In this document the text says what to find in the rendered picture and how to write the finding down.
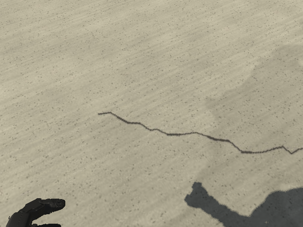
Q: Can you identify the left robot hand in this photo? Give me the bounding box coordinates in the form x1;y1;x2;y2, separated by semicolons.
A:
6;198;65;227

